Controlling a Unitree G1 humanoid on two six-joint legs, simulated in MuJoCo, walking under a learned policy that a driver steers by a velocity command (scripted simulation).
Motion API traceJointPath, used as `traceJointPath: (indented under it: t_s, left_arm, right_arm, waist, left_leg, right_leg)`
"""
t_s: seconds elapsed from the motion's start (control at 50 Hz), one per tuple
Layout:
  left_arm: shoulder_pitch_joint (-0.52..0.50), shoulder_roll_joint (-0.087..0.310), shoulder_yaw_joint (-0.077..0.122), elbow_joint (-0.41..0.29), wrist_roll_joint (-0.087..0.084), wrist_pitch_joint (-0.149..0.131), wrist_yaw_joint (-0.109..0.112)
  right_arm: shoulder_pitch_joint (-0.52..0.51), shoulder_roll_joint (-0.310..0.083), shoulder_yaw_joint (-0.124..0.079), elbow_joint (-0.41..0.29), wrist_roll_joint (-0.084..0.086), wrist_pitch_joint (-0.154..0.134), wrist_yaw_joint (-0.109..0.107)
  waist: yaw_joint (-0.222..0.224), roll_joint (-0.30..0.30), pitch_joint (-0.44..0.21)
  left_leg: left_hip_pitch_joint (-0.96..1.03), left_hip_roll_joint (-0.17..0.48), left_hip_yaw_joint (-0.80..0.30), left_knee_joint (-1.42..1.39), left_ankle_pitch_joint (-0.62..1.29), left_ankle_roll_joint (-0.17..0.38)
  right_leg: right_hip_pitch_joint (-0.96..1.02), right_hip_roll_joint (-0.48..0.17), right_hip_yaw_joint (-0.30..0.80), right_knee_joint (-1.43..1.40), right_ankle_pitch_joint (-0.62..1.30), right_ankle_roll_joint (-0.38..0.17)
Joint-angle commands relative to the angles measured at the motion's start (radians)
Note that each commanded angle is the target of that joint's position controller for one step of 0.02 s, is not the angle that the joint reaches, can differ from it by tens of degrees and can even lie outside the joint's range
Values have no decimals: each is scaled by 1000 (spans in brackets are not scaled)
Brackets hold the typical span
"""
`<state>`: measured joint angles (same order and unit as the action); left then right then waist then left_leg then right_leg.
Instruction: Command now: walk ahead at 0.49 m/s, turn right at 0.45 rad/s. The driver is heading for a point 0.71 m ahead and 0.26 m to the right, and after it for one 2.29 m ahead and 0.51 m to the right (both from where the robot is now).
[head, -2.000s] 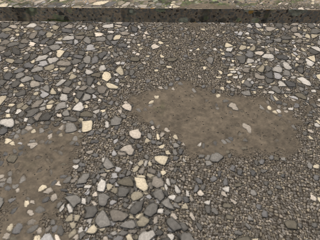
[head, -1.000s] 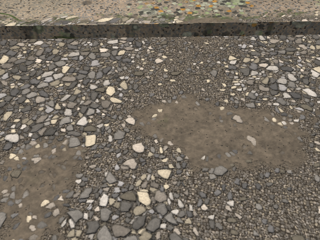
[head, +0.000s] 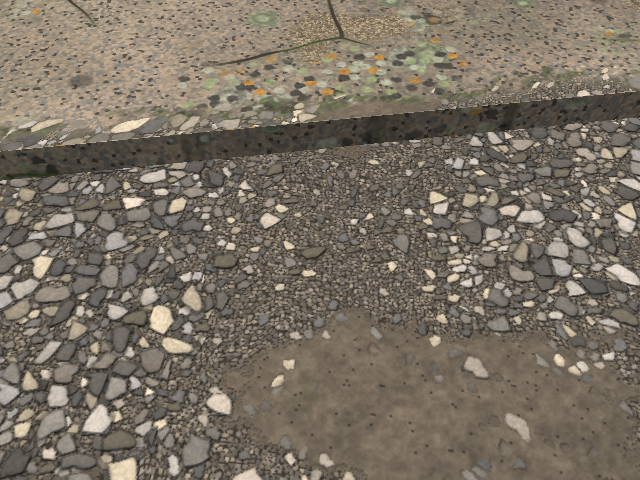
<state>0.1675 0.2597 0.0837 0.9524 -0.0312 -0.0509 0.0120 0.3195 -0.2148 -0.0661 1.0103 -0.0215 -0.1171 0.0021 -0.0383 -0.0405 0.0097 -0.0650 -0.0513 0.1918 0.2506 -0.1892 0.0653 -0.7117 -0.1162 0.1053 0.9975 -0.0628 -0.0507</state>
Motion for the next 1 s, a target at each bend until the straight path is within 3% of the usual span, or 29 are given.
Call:
traceJointPath:
  t_s: [0.02, 0.1, 0.16, 0.22, 0.24, 0.26, 0.28, 0.3, 0.32, 0.34, 0.36, 0.38, 0.4, 0.44, 0.5, 0.56, 0.64, 0.7, 0.74, 0.76, 0.78, 0.8, 0.82, 0.84, 0.86, 0.88, 0.94, 1.0]
  left_arm:
    - [-17, 30, 5, -51, 8, -8, -17]
    - [-162, 2, -13, -118, 13, -10, -43]
    - [-223, -1, -19, -171, 9, -11, -65]
    - [-159, 49, 3, -195, 2, -7, -79]
    - [-62, 89, 23, -182, -2, -5, -79]
    - [95, 148, 55, -148, -4, -5, -69]
    - [239, 238, 90, -119, 1, 5, -45]
    - [192, 322, 100, -148, 2, 2, -37]
    - [243, 253, 72, -151, 24, -6, -41]
    - [220, 182, 55, -147, 29, -17, -39]
    - [139, 136, 42, -160, 17, -28, -44]
    - [68, 99, 30, -179, 14, -32, -43]
    - [29, 83, 21, -198, 19, -33, -39]
    - [34, 115, 27, -206, 16, -35, -28]
    - [85, 164, 39, -205, 14, -34, -6]
    - [127, 163, 39, -204, 7, -23, 3]
    - [184, 156, 37, -194, 2, -12, 3]
    - [186, 157, 37, -203, 6, -2, 11]
    - [153, 133, 29, -223, 10, 1, 12]
    - [133, 83, 9, -247, 21, -3, 6]
    - [264, 19, -10, -272, 0, -14, 6]
    - [292, 90, -7, -268, -14, -18, 6]
    - [210, 171, 13, -266, -14, -12, 5]
    - [138, 176, 16, -281, -2, -4, 6]
    - [96, 162, 18, -298, 11, -2, 3]
    - [94, 146, 21, -303, 10, 3, -2]
    - [95, 90, 11, -323, 1, 22, -8]
    - [70, 45, -7, -341, 27, 17, -3]
  right_arm:
    - [-55, -139, -22, -70, 1, -12, -21]
    - [28, -157, -28, -55, 13, 7, -33]
    - [58, -174, -37, -52, 24, 31, -34]
    - [10, -219, -49, -80, 34, 49, -41]
    - [-10, -235, -52, -91, 36, 56, -43]
    - [-38, -240, -50, -102, 42, 59, -42]
    - [-38, -220, -42, -124, 29, 49, -40]
    - [27, -66, 0, -181, 11, 12, -24]
    - [-62, -134, -6, -212, 54, -40, -4]
    - [-139, -155, -11, -236, 84, -58, 4]
    - [-144, -153, -10, -231, 70, -62, -1]
    - [-146, -169, -22, -220, 39, -52, -10]
    - [-124, -176, -29, -218, 29, -36, -11]
    - [-119, -159, -30, -234, 16, -11, -12]
    - [-219, -132, -20, -276, 5, 4, -19]
    - [-331, -107, -7, -310, 11, 1, -11]
    - [-414, -130, -8, -351, 30, -11, 6]
    - [-390, -169, -21, -359, 33, -29, 19]
    - [-244, -202, -41, -326, 26, -41, 15]
    - [-97, -250, -55, -310, 6, -44, 8]
    - [41, -339, -79, -283, -12, -33, 3]
    - [49, -275, -66, -276, 16, -24, 10]
    - [-6, -192, -44, -297, 24, -15, 6]
    - [-57, -166, -33, -306, 18, -3, 3]
    - [-97, -148, -26, -301, 13, 3, 3]
    - [-119, -133, -18, -297, 7, 3, 2]
    - [-128, -151, -26, -280, 13, -8, 5]
    - [-111, -189, -35, -248, 12, -8, 7]
  waist:
    - [30, 81, 64]
    - [-24, 57, 104]
    - [-33, 65, 114]
    - [38, 131, 30]
    - [96, 151, -29]
    - [183, 139, -113]
    - [234, 33, -201]
    - [104, -215, -283]
    - [162, -103, -383]
    - [163, -59, -261]
    - [105, 42, -149]
    - [65, 63, -113]
    - [32, 59, -87]
    - [9, 53, -62]
    - [33, 27, -25]
    - [80, -21, -12]
    - [117, -56, -12]
    - [91, -84, -22]
    - [9, -98, -80]
    - [-60, -37, -205]
    - [-34, 250, -367]
    - [-28, 343, -367]
    - [-50, 215, -218]
    - [-42, 132, -126]
    - [-20, 106, -52]
    - [7, 127, -24]
    - [31, 142, 10]
    - [48, 105, -21]
  left_leg:
    - [-51, 288, -94, -158, 206, 92]
    - [73, 316, -25, -133, 275, 84]
    - [185, 348, 10, -58, 406, 80]
    - [203, 350, 54, 128, 890, 52]
    - [185, 343, 60, 271, 1008, 40]
    - [105, 308, 75, 481, 965, 9]
    - [-146, 259, 72, 795, 609, -40]
    - [-592, 12, -50, 1186, -338, -108]
    - [-711, 17, -293, 1262, -370, -72]
    - [-778, 72, -300, 1219, -296, -41]
    - [-744, 124, -293, 1102, -216, -32]
    - [-663, 158, -286, 1007, -179, -38]
    - [-595, 176, -287, 962, -153, -48]
    - [-550, 181, -270, 870, -128, -81]
    - [-564, 159, -241, 668, 14, -123]
    - [-503, 103, -228, 418, 216, -124]
    - [-453, 61, -242, 273, 267, -109]
    - [-412, 52, -261, 219, 155, -76]
    - [-209, 54, -243, 168, 141, -29]
    - [39, 185, -353, 205, 128, 33]
    - [426, 428, -768, 160, -21, 196]
    - [455, 502, -1005, 78, -247, 227]
    - [331, 460, -868, 56, -313, 180]
    - [194, 415, -716, 46, -231, 142]
    - [65, 370, -612, 16, -126, 129]
    - [-11, 336, -529, -10, -55, 115]
    - [-96, 314, -373, -71, 140, 130]
    - [-106, 298, -263, -36, 550, 156]
  right_leg:
    - [-21, -10, -6, -134, 144, 9]
    - [-63, -1, -89, -276, 154, -1]
    - [-86, 19, -146, -332, 49, -22]
    - [114, 112, -240, -342, -97, -74]
    - [245, 153, -257, -345, -136, -100]
    - [477, 192, -249, -428, -70, -138]
    - [775, 71, -27, -471, -89, -197]
    - [1077, -191, 590, -594, -166, -400]
    - [1136, -230, 745, -715, -204, -411]
    - [1060, -195, 571, -707, -148, -354]
    - [888, -141, 421, -705, -45, -307]
    - [752, -99, 326, -713, 38, -273]
    - [654, -72, 278, -739, 84, -266]
    - [555, -56, 245, -770, 155, -270]
    - [484, -16, 171, -785, 197, -250]
    - [454, 43, 124, -760, 106, -193]
    - [507, 16, 201, -697, 8, -165]
    - [593, -22, 297, -606, -3, -148]
    - [573, 25, 292, -478, 85, -109]
    - [466, 80, 226, -242, 34, -73]
    - [116, 224, 84, 110, -322, 5]
    - [-61, 171, 84, 285, -530, 18]
    - [-119, 121, 86, 351, -448, 25]
    - [-100, 83, 44, 348, -370, 30]
    - [-72, 55, 34, 295, -318, 31]
    - [-29, 25, 33, 253, -286, 27]
    - [8, 2, -1, 167, -249, 40]
    - [73, 27, -21, -33, -173, 58]
